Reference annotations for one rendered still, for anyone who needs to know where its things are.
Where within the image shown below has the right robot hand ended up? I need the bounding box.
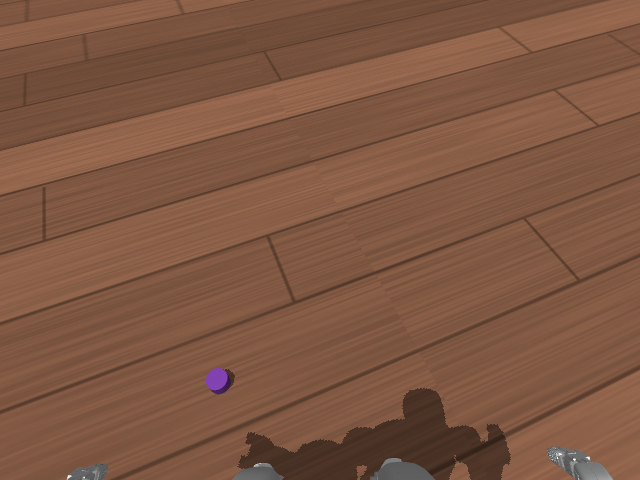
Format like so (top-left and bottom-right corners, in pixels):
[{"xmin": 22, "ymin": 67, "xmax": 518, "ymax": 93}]
[{"xmin": 547, "ymin": 447, "xmax": 614, "ymax": 480}]

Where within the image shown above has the tin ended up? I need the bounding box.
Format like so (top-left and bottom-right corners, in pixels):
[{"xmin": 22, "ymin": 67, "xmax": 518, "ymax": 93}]
[{"xmin": 206, "ymin": 368, "xmax": 231, "ymax": 394}]

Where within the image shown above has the left robot hand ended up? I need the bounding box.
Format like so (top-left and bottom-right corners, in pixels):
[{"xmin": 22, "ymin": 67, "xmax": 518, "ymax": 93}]
[{"xmin": 67, "ymin": 463, "xmax": 108, "ymax": 480}]

